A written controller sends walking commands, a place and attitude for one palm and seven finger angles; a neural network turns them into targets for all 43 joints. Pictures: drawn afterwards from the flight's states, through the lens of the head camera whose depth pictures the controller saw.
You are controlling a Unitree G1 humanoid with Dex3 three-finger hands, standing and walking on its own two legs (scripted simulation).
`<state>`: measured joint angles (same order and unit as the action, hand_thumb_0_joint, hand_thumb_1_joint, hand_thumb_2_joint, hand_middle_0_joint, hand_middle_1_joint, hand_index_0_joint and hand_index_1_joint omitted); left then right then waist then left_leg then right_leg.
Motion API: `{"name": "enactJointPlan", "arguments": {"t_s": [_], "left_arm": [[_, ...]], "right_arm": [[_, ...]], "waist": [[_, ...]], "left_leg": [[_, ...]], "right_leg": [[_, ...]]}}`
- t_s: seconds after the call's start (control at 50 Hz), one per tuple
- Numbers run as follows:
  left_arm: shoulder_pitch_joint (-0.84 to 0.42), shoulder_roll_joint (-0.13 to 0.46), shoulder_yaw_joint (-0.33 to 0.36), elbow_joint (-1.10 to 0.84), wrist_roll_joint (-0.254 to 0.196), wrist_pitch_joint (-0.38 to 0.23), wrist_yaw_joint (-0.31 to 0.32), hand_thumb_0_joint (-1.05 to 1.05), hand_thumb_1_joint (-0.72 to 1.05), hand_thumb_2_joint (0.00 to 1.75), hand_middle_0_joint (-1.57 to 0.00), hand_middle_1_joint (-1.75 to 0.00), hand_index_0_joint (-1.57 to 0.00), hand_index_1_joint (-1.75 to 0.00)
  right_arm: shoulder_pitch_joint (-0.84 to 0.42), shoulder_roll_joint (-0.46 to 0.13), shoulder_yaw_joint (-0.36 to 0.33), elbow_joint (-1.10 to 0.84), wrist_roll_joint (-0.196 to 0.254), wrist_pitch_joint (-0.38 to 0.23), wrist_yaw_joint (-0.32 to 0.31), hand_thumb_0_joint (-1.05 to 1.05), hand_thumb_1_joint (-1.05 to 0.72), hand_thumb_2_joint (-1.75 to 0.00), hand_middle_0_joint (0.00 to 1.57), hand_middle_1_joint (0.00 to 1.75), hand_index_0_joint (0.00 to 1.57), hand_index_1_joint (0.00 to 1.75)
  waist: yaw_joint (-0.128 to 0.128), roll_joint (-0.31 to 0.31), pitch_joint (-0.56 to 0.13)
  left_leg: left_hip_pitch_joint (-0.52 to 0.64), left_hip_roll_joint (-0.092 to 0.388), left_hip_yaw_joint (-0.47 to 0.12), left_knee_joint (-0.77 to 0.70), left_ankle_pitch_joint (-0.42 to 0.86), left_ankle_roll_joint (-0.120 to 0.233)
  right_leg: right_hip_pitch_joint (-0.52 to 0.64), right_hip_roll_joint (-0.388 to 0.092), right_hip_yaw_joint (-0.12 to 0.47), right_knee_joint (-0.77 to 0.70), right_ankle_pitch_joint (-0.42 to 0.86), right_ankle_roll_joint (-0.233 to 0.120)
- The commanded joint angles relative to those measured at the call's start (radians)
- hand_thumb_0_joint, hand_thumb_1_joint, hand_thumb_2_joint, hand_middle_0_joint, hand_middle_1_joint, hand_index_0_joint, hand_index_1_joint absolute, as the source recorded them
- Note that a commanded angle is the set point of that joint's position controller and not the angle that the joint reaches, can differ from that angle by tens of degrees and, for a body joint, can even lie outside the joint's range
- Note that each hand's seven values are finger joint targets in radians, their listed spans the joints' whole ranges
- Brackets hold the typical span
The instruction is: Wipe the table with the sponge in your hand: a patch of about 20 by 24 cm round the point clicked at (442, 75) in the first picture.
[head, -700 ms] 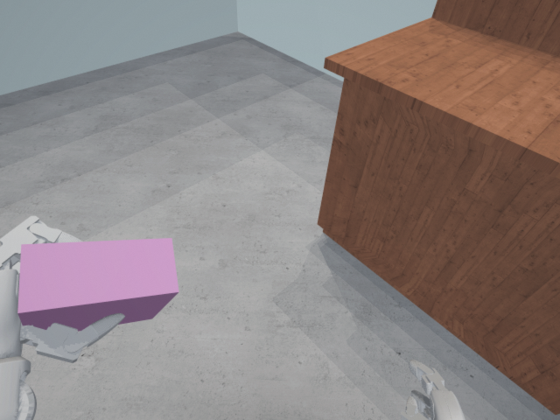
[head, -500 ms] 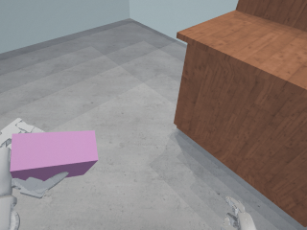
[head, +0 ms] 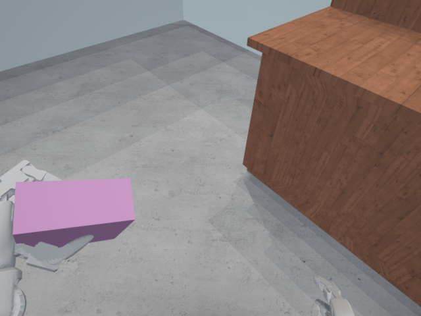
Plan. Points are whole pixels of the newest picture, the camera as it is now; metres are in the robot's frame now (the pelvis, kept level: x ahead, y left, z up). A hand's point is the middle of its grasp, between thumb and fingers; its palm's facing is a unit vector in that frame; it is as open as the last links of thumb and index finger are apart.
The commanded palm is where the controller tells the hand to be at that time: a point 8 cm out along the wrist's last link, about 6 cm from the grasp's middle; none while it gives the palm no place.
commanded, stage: walk around to get in front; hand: left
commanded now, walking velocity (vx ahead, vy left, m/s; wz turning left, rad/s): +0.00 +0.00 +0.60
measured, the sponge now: (92, 214) +0.23 +0.19 +0.14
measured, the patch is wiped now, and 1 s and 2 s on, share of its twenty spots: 0.00 0.00 0.00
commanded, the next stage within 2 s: none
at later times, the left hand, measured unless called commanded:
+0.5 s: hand (17, 292) +0.12 +0.23 +0.17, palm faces +0.53 -0.71 -0.46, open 10.0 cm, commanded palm +0.06 +0.26 +0.18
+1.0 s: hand out of the picture -0.06 +0.25 +0.19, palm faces +0.75 -0.50 -0.42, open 10.0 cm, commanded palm -0.12 +0.26 +0.18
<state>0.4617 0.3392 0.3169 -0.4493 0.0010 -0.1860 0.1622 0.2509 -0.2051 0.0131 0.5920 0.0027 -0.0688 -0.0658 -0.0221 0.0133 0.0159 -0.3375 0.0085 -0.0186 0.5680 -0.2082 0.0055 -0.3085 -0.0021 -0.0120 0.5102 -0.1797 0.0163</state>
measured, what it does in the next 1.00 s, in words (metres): walks backwards, turning left: right foot, then left foot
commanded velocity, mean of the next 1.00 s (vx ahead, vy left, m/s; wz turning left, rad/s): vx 0.05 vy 0.00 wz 0.60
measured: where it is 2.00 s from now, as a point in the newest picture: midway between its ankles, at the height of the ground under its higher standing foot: outside the picture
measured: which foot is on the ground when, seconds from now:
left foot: down 0.00-0.38, up 0.40-0.74, down 0.76-1.00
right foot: down 0.00-0.12, up 0.14-0.32, down 0.34-0.76, up 0.78-1.00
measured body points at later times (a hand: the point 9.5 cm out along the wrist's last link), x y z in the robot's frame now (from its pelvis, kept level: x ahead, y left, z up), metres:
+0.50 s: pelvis -0.03 -0.05 +0.01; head -0.02 -0.06 +0.46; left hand +0.09 +0.26 +0.19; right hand +0.18 -0.23 -0.09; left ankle -0.03 +0.09 -0.67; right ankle -0.03 -0.12 -0.73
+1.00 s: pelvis -0.11 -0.06 +0.01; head -0.10 -0.04 +0.46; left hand -0.10 +0.27 +0.21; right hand +0.14 -0.14 -0.08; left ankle -0.15 +0.07 -0.73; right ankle -0.01 -0.17 -0.68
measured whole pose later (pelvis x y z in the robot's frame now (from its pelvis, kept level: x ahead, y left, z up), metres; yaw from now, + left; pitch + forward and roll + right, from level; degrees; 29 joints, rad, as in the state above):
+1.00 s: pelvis -0.11 -0.06 +0.01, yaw +31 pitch -1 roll -2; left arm 0.52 0.39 0.37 -0.60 -0.03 -0.18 0.14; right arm 0.22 -0.12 0.04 0.58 0.00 -0.10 -0.01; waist 0.01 0.00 0.05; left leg -0.28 0.04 -0.06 0.52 -0.23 -0.01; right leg -0.46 -0.05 -0.07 0.93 -0.41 0.09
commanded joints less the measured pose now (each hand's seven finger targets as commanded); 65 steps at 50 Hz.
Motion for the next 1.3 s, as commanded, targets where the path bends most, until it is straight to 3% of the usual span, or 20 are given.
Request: {"name": "enactJointPlan", "arguments": {"t_s": [0.0,0.14,0.22,0.3,0.34,0.36,0.38,0.48,0.62,0.7,0.72,0.76,0.78,0.88,1.04,1.08,1.1,1.12,1.14,1.28], "left_arm": [[-0.046,0.180,0.131,-0.247,-0.013,-0.055,0.022,0.00,0.10,1.30,-1.20,-1.60,-1.20,-1.60],[-0.027,0.178,0.147,-0.345,-0.009,-0.066,0.015,0.00,0.10,1.30,-1.20,-1.60,-1.20,-1.60],[0.036,0.155,0.124,-0.349,-0.034,-0.058,0.004,0.00,0.10,1.30,-1.20,-1.60,-1.20,-1.60],[0.069,0.160,0.130,-0.319,-0.049,-0.029,-0.005,0.00,0.10,1.30,-1.20,-1.60,-1.20,-1.60],[0.041,0.201,0.157,-0.296,-0.043,-0.010,0.002,0.00,0.10,1.30,-1.20,-1.60,-1.20,-1.60],[-0.001,0.220,0.162,-0.279,-0.053,0.002,0.010,0.00,0.10,1.30,-1.20,-1.60,-1.20,-1.60],[-0.035,0.206,0.157,-0.265,-0.068,0.003,0.015,0.00,0.10,1.30,-1.20,-1.60,-1.20,-1.60],[-0.018,0.206,0.148,-0.149,-0.028,-0.012,0.006,0.00,0.10,1.30,-1.20,-1.60,-1.20,-1.60],[-0.051,0.199,0.132,-0.290,-0.020,-0.035,0.037,0.00,0.10,1.30,-1.20,-1.60,-1.20,-1.60],[-0.038,0.194,0.140,-0.353,-0.032,-0.035,0.048,0.00,0.10,1.30,-1.20,-1.60,-1.20,-1.60],[-0.054,0.205,0.141,-0.384,-0.041,-0.041,0.049,0.00,0.10,1.30,-1.20,-1.60,-1.20,-1.60],[-0.041,0.225,0.149,-0.456,-0.036,-0.082,0.035,0.00,0.10,1.30,-1.20,-1.60,-1.20,-1.60],[0.017,0.230,0.170,-0.371,-0.025,-0.082,0.018,0.00,0.10,1.30,-1.20,-1.60,-1.20,-1.60],[0.008,0.165,0.131,-0.396,-0.032,-0.060,-0.010,0.00,0.10,1.30,-1.20,-1.60,-1.20,-1.60],[-0.092,0.157,0.116,-0.237,-0.034,-0.027,-0.014,0.00,0.10,1.30,-1.20,-1.60,-1.20,-1.60],[-0.117,0.156,0.108,-0.218,-0.021,-0.015,-0.016,0.00,0.10,1.30,-1.20,-1.60,-1.20,-1.60],[-0.134,0.185,0.106,-0.217,-0.012,-0.003,-0.017,0.00,0.10,1.30,-1.20,-1.60,-1.20,-1.60],[-0.154,0.249,0.139,-0.207,-0.024,-0.001,-0.011,0.00,0.10,1.30,-1.20,-1.60,-1.20,-1.60],[-0.191,0.240,0.132,-0.235,-0.035,-0.023,-0.009,0.00,0.10,1.30,-1.20,-1.60,-1.20,-1.60],[-0.115,0.231,0.154,-0.246,-0.025,-0.054,-0.008,0.00,0.10,1.30,-1.20,-1.60,-1.20,-1.60]], "right_arm": [[-0.099,-0.107,-0.045,-0.168,0.004,-0.044,-0.006,0.00,-0.90,-0.90,0.20,0.30,0.20,0.30],[-0.083,-0.111,-0.054,-0.160,-0.018,-0.074,-0.010,0.00,-0.90,-0.90,0.20,0.30,0.20,0.30],[-0.074,-0.115,-0.065,-0.125,-0.014,-0.100,0.009,0.00,-0.90,-0.90,0.20,0.30,0.20,0.30],[-0.101,-0.105,-0.057,-0.119,-0.009,-0.082,0.021,0.00,-0.90,-0.90,0.20,0.30,0.20,0.30],[-0.107,-0.089,-0.057,-0.131,0.000,-0.058,0.020,0.00,-0.90,-0.90,0.20,0.30,0.20,0.30],[-0.112,-0.072,-0.058,-0.155,0.012,-0.051,0.020,0.00,-0.90,-0.90,0.20,0.30,0.20,0.30],[-0.111,-0.108,-0.078,-0.150,0.022,-0.051,0.018,0.00,-0.90,-0.90,0.20,0.30,0.20,0.30],[-0.156,-0.058,-0.030,-0.154,0.002,-0.014,-0.016,0.00,-0.90,-0.90,0.20,0.30,0.20,0.30],[-0.121,-0.075,-0.042,-0.191,-0.025,-0.044,-0.034,0.00,-0.90,-0.90,0.20,0.30,0.20,0.30],[-0.065,-0.079,-0.052,-0.195,-0.024,-0.028,-0.030,0.00,-0.90,-0.90,0.20,0.30,0.20,0.30],[-0.061,-0.097,-0.060,-0.199,-0.022,-0.025,-0.029,0.00,-0.90,-0.90,0.20,0.30,0.20,0.30],[-0.075,-0.128,-0.067,-0.206,-0.016,-0.051,-0.004,0.00,-0.90,-0.90,0.20,0.30,0.20,0.30],[-0.048,-0.108,-0.065,-0.174,-0.013,-0.061,0.008,0.00,-0.90,-0.90,0.20,0.30,0.20,0.30],[-0.084,-0.132,-0.082,-0.154,0.009,-0.078,0.039,0.00,-0.90,-0.90,0.20,0.30,0.20,0.30],[-0.136,-0.108,-0.045,-0.138,-0.002,-0.073,0.011,0.00,-0.90,-0.90,0.20,0.30,0.20,0.30],[-0.146,-0.089,-0.038,-0.140,0.005,-0.064,0.008,0.00,-0.90,-0.90,0.20,0.30,0.20,0.30],[-0.153,-0.049,-0.030,-0.145,0.005,-0.057,0.011,0.00,-0.90,-0.90,0.20,0.30,0.20,0.30],[-0.182,-0.086,-0.044,-0.138,-0.003,-0.065,0.003,0.00,-0.90,-0.90,0.20,0.30,0.20,0.30],[-0.185,-0.107,-0.042,-0.111,-0.026,-0.065,0.001,0.00,-0.90,-0.90,0.20,0.30,0.20,0.30],[-0.173,-0.092,-0.053,-0.133,-0.015,-0.028,-0.008,0.00,-0.90,-0.90,0.20,0.30,0.20,0.30]], "waist": [[0.007,-0.010,-0.067],[0.015,0.239,-0.115],[0.012,0.215,-0.183],[0.023,0.205,-0.198],[0.022,0.006,-0.203],[0.020,-0.225,-0.169],[0.020,-0.243,-0.148],[0.014,-0.130,-0.064],[0.059,-0.172,-0.120],[0.004,-0.090,-0.224],[-0.017,-0.010,-0.245],[0.020,0.339,-0.200],[0.015,0.246,-0.156],[0.012,0.244,-0.093],[0.033,0.224,-0.039],[0.058,0.091,-0.053],[0.061,-0.209,-0.045],[0.065,-0.330,0.005],[0.045,-0.175,0.016],[0.023,-0.145,0.011]], "left_leg": [[-0.056,0.047,-0.070,-0.072,-0.148,0.025],[-0.073,0.242,-0.442,-0.303,-0.013,0.150],[0.133,0.196,-0.370,-0.164,0.398,0.140],[0.092,0.157,-0.327,-0.130,0.374,0.100],[-0.089,0.072,-0.179,0.007,0.118,0.032],[-0.212,-0.051,-0.007,0.234,-0.159,-0.040],[-0.233,-0.051,-0.021,0.444,-0.272,-0.057],[-0.208,0.021,0.045,0.503,-0.178,-0.066],[-0.093,0.027,0.127,0.164,-0.252,-0.027],[0.132,-0.019,0.149,-0.134,-0.052,-0.017],[0.249,0.041,0.079,-0.187,0.103,0.009],[0.446,0.401,-0.398,-0.171,0.902,0.212],[0.434,0.410,-0.418,-0.149,0.901,0.236],[0.131,0.200,-0.128,-0.185,0.397,0.137],[-0.112,0.190,-0.265,-0.281,-0.409,0.153],[-0.260,0.092,-0.157,-0.039,-0.442,0.090],[-0.439,-0.011,-0.028,0.292,-0.439,0.028],[-0.485,-0.042,-0.003,0.622,-0.365,-0.017],[-0.451,0.001,-0.042,0.734,-0.271,-0.032],[-0.282,0.074,0.075,0.566,-0.086,-0.053]], "right_leg": [[0.000,-0.135,0.080,-0.098,-0.241,-0.036],[-0.002,0.017,0.018,0.357,-0.320,0.029],[-0.026,0.032,0.014,0.192,-0.299,0.040],[0.122,0.026,0.004,-0.064,-0.171,0.028],[0.281,-0.143,0.120,-0.180,0.062,-0.043],[0.259,-0.348,0.311,-0.213,0.121,-0.132],[0.180,-0.412,0.320,-0.201,0.241,-0.155],[0.139,-0.298,0.005,-0.137,0.466,-0.102],[0.243,-0.346,0.014,-0.092,0.459,-0.138],[0.218,-0.302,-0.065,0.134,0.492,-0.057],[0.122,-0.250,-0.106,0.308,0.405,-0.012],[-0.317,-0.066,-0.070,0.611,-0.470,0.056],[-0.378,-0.078,-0.020,0.649,-0.478,0.047],[-0.167,-0.054,-0.056,0.483,-0.205,0.073],[0.110,0.025,-0.123,0.160,-0.306,0.054],[0.281,-0.050,-0.047,-0.101,-0.309,0.002],[0.343,-0.306,0.269,-0.287,-0.487,-0.086],[0.219,-0.506,0.578,-0.378,-0.499,-0.159],[0.171,-0.498,0.432,-0.351,-0.322,-0.151],[0.130,-0.335,-0.024,-0.293,-0.090,-0.106]]}}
